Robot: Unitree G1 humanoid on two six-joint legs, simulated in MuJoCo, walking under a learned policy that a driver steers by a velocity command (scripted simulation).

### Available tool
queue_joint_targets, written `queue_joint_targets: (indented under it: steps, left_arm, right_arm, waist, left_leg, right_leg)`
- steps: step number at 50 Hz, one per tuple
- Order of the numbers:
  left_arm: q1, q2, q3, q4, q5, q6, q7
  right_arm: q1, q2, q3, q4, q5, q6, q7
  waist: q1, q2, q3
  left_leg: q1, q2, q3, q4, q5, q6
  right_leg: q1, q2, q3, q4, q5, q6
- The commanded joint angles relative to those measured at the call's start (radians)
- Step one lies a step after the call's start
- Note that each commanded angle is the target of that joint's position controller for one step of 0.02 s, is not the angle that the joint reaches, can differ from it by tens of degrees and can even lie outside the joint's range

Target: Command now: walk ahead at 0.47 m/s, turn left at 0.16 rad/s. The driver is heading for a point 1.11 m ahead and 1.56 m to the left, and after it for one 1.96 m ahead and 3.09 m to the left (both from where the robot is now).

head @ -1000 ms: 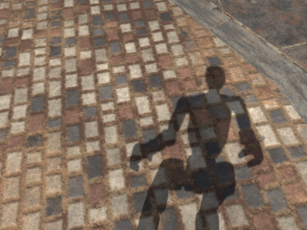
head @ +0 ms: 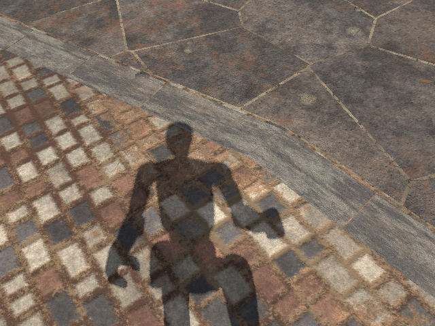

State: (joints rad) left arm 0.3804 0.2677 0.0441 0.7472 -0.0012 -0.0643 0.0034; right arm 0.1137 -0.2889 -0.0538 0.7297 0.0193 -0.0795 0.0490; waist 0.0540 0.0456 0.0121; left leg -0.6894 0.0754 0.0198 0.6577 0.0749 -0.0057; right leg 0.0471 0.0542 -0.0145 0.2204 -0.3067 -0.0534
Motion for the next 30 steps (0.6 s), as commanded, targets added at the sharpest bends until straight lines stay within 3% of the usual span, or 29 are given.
queue_joint_targets:
  steps: [1,3,5,6,7,8,9,10,11,12,13,14,17,20,23,27,29,30]
  left_arm:
    - [0.021,0.175,0.052,-0.018,-0.006,-0.017,0.005]
    - [0.015,0.185,0.058,-0.007,-0.011,-0.009,0.009]
    - [0.003,0.208,0.065,-0.01,-0.003,0.003,0.021]
    - [-0.003,0.218,0.067,-0.013,0.002,0.012,0.026]
    - [-0.017,0.217,0.063,-0.02,0.002,0.02,0.033]
    - [0.009,0.183,0.047,-0.044,0.022,0.014,0.04]
    - [0.151,0.047,0.005,-0.061,0.029,-0.008,0.014]
    - [0.022,0.148,0.02,-0.067,-0.002,-0.041,-0.002]
    - [-0.085,0.176,0.027,-0.111,-0.039,-0.061,-0.012]
    - [-0.133,0.166,0.02,-0.125,-0.028,-0.076,-0.008]
    - [-0.153,0.164,0.026,-0.128,-0.005,-0.079,-0.002]
    - [-0.13,0.165,0.03,-0.128,0.004,-0.071,0.0]
    - [-0.092,0.138,0.026,-0.122,0.019,-0.04,0.008]
    - [-0.194,0.1,0.01,-0.153,0.026,-0.033,0.013]
    - [-0.316,0.077,0.001,-0.174,0.016,-0.045,0.005]
    - [-0.379,0.117,0.018,-0.192,-0.006,-0.06,-0.012]
    - [-0.342,0.143,0.034,-0.186,-0.012,-0.068,-0.017]
    - [-0.277,0.154,0.045,-0.169,-0.013,-0.072,-0.015]
  right_arm:
    - [-0.167,-0.047,0.001,-0.112,0.01,-0.019,0.018]
    - [-0.167,-0.06,-0.002,-0.126,0.007,-0.02,0.031]
    - [-0.099,-0.092,-0.019,-0.118,0.002,-0.015,0.032]
    - [-0.01,-0.124,-0.036,-0.099,0.0,-0.009,0.026]
    - [0.126,-0.16,-0.056,-0.072,0.001,-0.003,0.016]
    - [0.275,-0.228,-0.075,-0.055,0.0,0.008,0.0]
    - [0.289,-0.278,-0.081,-0.049,0.007,-0.001,0.006]
    - [0.311,-0.187,-0.062,-0.051,0.012,0.003,0.001]
    - [0.254,-0.174,-0.056,-0.059,0.004,0.004,-0.007]
    - [0.195,-0.168,-0.053,-0.073,-0.001,0.003,-0.012]
    - [0.145,-0.151,-0.047,-0.086,-0.008,0.003,-0.014]
    - [0.118,-0.137,-0.041,-0.102,-0.022,0.002,-0.019]
    - [0.099,-0.132,-0.04,-0.101,-0.011,0.0,-0.03]
    - [0.126,-0.163,-0.049,-0.087,-0.006,0.004,-0.046]
    - [0.176,-0.172,-0.052,-0.069,0.004,0.018,-0.056]
    - [0.235,-0.166,-0.053,-0.049,0.013,0.036,-0.062]
    - [0.226,-0.163,-0.054,-0.052,0.008,0.042,-0.062]
    - [0.211,-0.148,-0.05,-0.058,0.006,0.044,-0.062]
  waist:
    - [0.027,-0.107,0.1]
    - [0.01,-0.104,0.091]
    - [-0.032,-0.143,0.007]
    - [-0.078,-0.159,-0.062]
    - [-0.157,-0.142,-0.139]
    - [-0.202,-0.032,-0.256]
    - [-0.089,0.218,-0.387]
    - [-0.177,0.104,-0.396]
    - [-0.172,0.062,-0.232]
    - [-0.138,-0.053,-0.143]
    - [-0.1,-0.087,-0.074]
    - [-0.062,-0.056,-0.064]
    - [-0.025,-0.015,-0.032]
    - [-0.056,-0.007,0.003]
    - [-0.114,0.013,-0.004]
    - [-0.13,0.04,-0.022]
    - [-0.098,0.072,-0.031]
    - [-0.057,0.081,-0.048]
  left_leg:
    - [0.004,-0.022,0.005,-0.089,0.041,0.038]
    - [0.017,-0.046,0.007,-0.121,-0.025,0.073]
    - [0.13,-0.109,0.051,-0.103,-0.115,0.109]
    - [0.242,-0.15,0.077,-0.092,-0.16,0.132]
    - [0.456,-0.172,0.081,-0.125,-0.125,0.162]
    - [0.781,-0.012,-0.162,-0.096,-0.107,0.224]
    - [1.108,0.234,-0.739,-0.2,-0.373,0.429]
    - [1.112,0.222,-0.83,-0.328,-0.497,0.394]
    - [0.986,0.204,-0.694,-0.361,-0.47,0.347]
    - [0.825,0.169,-0.604,-0.379,-0.38,0.323]
    - [0.691,0.134,-0.528,-0.394,-0.26,0.315]
    - [0.605,0.108,-0.485,-0.417,-0.186,0.317]
    - [0.456,0.076,-0.393,-0.457,-0.09,0.327]
    - [0.366,0.021,-0.305,-0.46,-0.077,0.292]
    - [0.345,-0.02,-0.277,-0.422,-0.142,0.24]
    - [0.468,0.018,-0.391,-0.326,-0.226,0.216]
    - [0.518,0.04,-0.452,-0.258,-0.221,0.195]
    - [0.509,0.025,-0.453,-0.207,-0.208,0.175]
  right_leg:
    - [-0.051,-0.28,0.043,-0.087,0.371,-0.124]
    - [0.023,-0.303,0.013,-0.037,0.528,-0.107]
    - [0.089,-0.3,-0.022,0.098,0.911,-0.079]
    - [0.106,-0.284,-0.044,0.236,1.087,-0.062]
    - [0.023,-0.251,-0.085,0.445,1.119,-0.029]
    - [-0.231,-0.211,-0.091,0.755,0.8,0.004]
    - [-0.642,0.012,0.013,1.117,-0.207,0.071]
    - [-0.744,-0.006,0.158,1.198,-0.237,0.055]
    - [-0.81,-0.054,0.154,1.176,-0.155,0.039]
    - [-0.787,-0.096,0.141,1.093,-0.085,0.03]
    - [-0.747,-0.121,0.129,1.014,-0.051,0.037]
    - [-0.685,-0.139,0.135,0.983,-0.028,0.043]
    - [-0.642,-0.16,0.103,0.862,-0.01,0.09]
    - [-0.628,-0.145,0.077,0.66,0.175,0.127]
    - [-0.536,-0.088,0.062,0.432,0.376,0.139]
    - [-0.502,-0.056,0.1,0.297,0.343,0.125]
    - [-0.45,-0.052,0.106,0.264,0.251,0.094]
    - [-0.36,-0.054,0.091,0.225,0.244,0.067]
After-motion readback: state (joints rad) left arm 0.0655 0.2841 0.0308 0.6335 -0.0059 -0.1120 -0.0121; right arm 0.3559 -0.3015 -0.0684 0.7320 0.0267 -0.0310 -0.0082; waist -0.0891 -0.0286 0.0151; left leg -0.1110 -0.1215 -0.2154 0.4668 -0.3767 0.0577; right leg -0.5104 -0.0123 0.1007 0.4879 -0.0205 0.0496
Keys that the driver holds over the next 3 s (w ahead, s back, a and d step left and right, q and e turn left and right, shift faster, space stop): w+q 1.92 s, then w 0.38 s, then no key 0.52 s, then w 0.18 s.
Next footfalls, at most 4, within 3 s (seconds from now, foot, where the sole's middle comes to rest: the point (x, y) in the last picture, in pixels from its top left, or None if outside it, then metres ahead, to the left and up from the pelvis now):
0.14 left None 0.28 0.12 -0.78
0.62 right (261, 292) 0.58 -0.04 -0.78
1.14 left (149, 254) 0.70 0.33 -0.78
1.64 right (142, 173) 1.04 0.41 -0.78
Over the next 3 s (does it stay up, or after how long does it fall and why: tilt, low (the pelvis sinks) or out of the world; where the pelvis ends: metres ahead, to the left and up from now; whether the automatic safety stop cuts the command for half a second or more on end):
stays up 1.04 0.89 0.00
